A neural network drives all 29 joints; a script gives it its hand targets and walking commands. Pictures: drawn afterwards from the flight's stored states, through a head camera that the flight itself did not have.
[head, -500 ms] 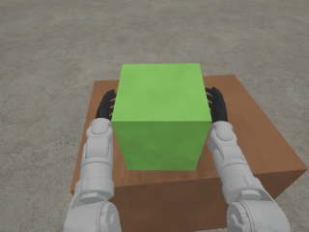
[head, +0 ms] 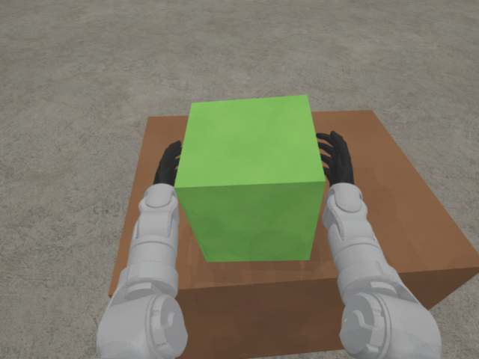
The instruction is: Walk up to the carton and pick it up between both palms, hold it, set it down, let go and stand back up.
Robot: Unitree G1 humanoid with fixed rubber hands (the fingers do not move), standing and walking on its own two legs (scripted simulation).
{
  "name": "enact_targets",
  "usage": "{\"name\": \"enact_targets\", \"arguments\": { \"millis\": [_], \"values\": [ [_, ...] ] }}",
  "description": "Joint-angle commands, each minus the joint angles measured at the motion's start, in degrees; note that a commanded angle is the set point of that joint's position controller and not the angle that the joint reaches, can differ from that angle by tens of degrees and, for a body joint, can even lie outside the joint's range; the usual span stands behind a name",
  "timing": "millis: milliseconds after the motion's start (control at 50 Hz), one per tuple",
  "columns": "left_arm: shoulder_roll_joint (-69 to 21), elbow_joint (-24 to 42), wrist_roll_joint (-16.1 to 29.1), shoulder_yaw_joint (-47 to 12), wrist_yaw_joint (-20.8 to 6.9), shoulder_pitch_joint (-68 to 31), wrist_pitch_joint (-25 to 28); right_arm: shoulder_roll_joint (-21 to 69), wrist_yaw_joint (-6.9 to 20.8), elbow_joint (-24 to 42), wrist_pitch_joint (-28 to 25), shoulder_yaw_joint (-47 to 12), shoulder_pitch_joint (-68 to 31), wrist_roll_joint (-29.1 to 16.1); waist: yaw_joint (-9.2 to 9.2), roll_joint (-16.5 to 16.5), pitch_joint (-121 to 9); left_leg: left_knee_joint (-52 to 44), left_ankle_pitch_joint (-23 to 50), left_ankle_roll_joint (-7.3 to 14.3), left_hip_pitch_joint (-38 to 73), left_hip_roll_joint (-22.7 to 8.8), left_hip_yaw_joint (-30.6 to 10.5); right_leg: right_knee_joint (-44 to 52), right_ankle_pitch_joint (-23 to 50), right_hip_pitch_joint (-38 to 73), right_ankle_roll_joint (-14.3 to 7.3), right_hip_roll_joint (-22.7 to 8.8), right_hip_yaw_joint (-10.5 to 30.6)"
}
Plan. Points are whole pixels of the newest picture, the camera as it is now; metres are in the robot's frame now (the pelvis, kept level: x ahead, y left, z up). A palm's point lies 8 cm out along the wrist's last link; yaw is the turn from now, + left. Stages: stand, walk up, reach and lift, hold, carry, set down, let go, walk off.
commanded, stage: set down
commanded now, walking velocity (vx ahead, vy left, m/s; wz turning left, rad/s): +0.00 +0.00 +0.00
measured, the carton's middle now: (252, 184) +0.43 +0.03 +0.07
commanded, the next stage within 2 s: none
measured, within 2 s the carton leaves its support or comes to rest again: rests again in 2.00 s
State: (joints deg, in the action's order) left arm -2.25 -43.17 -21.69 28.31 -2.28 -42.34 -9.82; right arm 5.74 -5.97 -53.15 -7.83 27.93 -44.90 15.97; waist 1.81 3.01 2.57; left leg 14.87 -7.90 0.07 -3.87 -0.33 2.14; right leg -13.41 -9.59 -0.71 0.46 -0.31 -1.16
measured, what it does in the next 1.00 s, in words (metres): stands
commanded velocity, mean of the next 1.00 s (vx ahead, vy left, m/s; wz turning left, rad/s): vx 0.00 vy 0.00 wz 0.00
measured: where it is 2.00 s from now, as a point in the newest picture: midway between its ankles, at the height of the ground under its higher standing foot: outside the picture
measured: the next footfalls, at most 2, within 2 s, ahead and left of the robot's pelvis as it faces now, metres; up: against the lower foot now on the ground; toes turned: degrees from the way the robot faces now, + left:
none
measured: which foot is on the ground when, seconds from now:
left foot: down 0.00-1.00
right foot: down 0.00-1.00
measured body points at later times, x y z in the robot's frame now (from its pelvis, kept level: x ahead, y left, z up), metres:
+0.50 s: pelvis +0.01 +0.00 +0.00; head +0.02 +0.01 +0.45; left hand +0.42 +0.18 +0.08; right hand +0.43 -0.12 +0.11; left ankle +0.00 +0.11 -0.75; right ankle -0.02 -0.12 -0.75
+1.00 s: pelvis +0.01 +0.00 +0.00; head +0.05 +0.03 +0.45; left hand +0.44 +0.19 +0.06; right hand +0.45 -0.11 +0.10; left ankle +0.00 +0.11 -0.75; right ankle -0.02 -0.12 -0.75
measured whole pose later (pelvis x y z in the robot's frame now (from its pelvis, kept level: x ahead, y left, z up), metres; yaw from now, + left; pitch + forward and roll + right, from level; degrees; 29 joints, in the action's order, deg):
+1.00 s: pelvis +0.01 +0.00 +0.00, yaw -1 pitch +6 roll +0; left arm 0.9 -55.9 -21.9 32.6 -2.5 -48.8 -2.6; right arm 9.8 -4.3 -53.0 -8.4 42.3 -49.4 28.0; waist 3.6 3.8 -1.0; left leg 16.7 -8.7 0.3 -13.7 -0.6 3.4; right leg -15.4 -10.2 -11.0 0.6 -0.3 -0.3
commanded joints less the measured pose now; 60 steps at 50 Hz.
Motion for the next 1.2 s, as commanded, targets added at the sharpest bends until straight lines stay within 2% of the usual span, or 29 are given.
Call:
{"name": "enact_targets", "arguments": {
  "millis": [0, 60, 140, 240, 300, 420, 580, 600, 640, 740, 860, 960, 1080, 1180],
  "values": [
    [-27.1, 8.3, 3.4, -19.9, -5.3, -41.6, 6.6, 28.0, 7.9, 4.3, -4.0, -17.3, -31.9, 1.6, -0.16, -5.1, -33.6, 3.9, 26.3, -3.6, 9.1, 0.5, 6.2, -3.4, 22.8, 8.4, 2.3, 1.8, -5.3],
    [-27.9, 8.4, 4.2, -21.6, -4.4, -42.3, 7.7, 28.4, 8.0, 4.2, -4.8, -17.6, -32.2, 1.9, -0.26, -6.4, -36.5, 5.7, 31.1, -4.4, 10.8, 0.1, 5.8, -3.6, 23.5, 5.7, 2.0, 1.9, -5.6],
    [-27.7, 7.7, 4.5, -21.7, -4.0, -42.7, 8.5, 29.1, 8.1, 3.2, -4.9, -17.4, -31.6, 2.4, -0.1, -6.2, -38.0, 6.4, 32.4, -4.4, 10.4, -0.1, 5.6, -3.9, 24.5, 4.6, 2.1, 1.9, -5.3],
    [-26.7, 5.4, 4.6, -20.1, -4.5, -43.0, 9.4, 30.6, 7.9, 2.2, -4.5, -17.1, -31.5, 3.3, 0.21, -4.3, -38.3, 5.6, 29.5, -3.3, 6.0, 0.4, 5.7, -5.3, 28.5, 7.2, 2.8, 1.2, -4.5],
    [-25.5, 2.4, 3.8, -17.6, -5.2, -42.3, 9.5, 31.1, 8.0, 1.3, -3.7, -16.2, -31.0, 4.2, 0.57, -3.6, -36.0, 4.2, 25.3, -2.4, 2.6, 0.7, 6.1, -5.9, 29.3, 9.3, 3.3, 0.4, -3.9],
    [-23.6, -0.7, 2.7, -13.5, -6.1, -43.6, 9.7, 31.4, 8.5, 0.8, -2.1, -12.4, -31.3, 6.5, 0.87, -2.4, -32.9, 2.0, 19.4, -1.4, 0.8, 0.8, 6.9, -5.6, 24.6, 9.0, 3.6, 0.2, -3.7],
    [-23.1, -2.3, 2.1, -11.9, -4.4, -48.8, 12.0, 31.5, 10.0, 0.6, -2.5, -7.3, -34.0, 10.0, 1.54, -4.2, -37.6, 3.6, 23.2, -2.5, 5.8, -0.2, 7.2, -4.1, 16.8, 1.3, 2.8, 1.0, -4.8],
    [-23.2, -1.6, 3.2, -12.0, -4.4, -49.4, 12.9, 31.0, 10.2, 2.9, -4.1, -9.8, -36.5, 9.5, 3.26, -2.3, -40.5, 4.4, 25.3, -1.7, 5.7, -0.4, 7.7, -3.7, 16.9, 3.1, 2.5, 1.6, -5.0],
    [-22.5, -3.4, 3.1, -12.1, -4.2, -49.8, 13.9, 31.6, 10.0, 0.9, -4.3, -9.2, -35.9, 9.8, 2.71, -3.3, -39.4, 4.3, 24.5, -1.6, 4.2, -0.3, 7.8, -4.0, 17.2, 3.6, 2.5, 1.2, -4.6],
    [-21.5, -5.7, 1.4, -9.9, -4.9, -49.0, 12.4, 30.9, 9.9, -2.7, -1.9, -5.3, -33.2, 10.9, 2.17, -4.2, -33.4, 2.6, 18.9, -1.3, 2.9, -0.2, 8.1, -2.8, 10.4, 1.2, 2.1, 0.7, -4.2],
    [-22.0, -4.7, 0.9, -9.2, -5.0, -49.7, 12.3, 31.3, 10.1, -2.6, -1.6, -2.1, -33.3, 12.7, 1.27, -5.7, -36.4, 4.9, 26.1, -2.5, 7.3, -0.4, 7.7, -2.7, 11.3, -2.8, 2.1, 1.5, -5.2],
    [-21.7, -4.7, 0.9, -8.9, -4.7, -49.6, 13.2, 31.8, 10.1, -2.8, -2.3, -0.8, -32.8, 14.5, 1.32, -6.3, -38.8, 7.3, 34.2, -2.8, 10.7, -0.9, 7.2, -2.5, 12.1, -7.3, 2.0, 2.0, -5.8],
    [-20.9, -6.8, 1.2, -8.5, -4.6, -49.1, 15.0, 33.4, 9.7, -3.6, -3.6, -1.5, -32.5, 16.2, 2.17, -5.8, -41.9, 9.0, 39.7, -1.9, 10.2, -1.2, 7.1, -3.2, 15.5, -9.9, 2.1, 1.4, -5.6],
    [-20.6, -9.2, 1.9, -8.6, -4.5, -48.4, 18.2, 35.5, 9.1, -4.3, -5.4, -4.0, -31.7, 16.6, 2.7, -5.3, -46.1, 9.8, 40.8, -1.0, 7.7, -1.4, 6.9, -5.9, 22.9, -10.1, 3.0, 0.5, -5.5]
  ]
}}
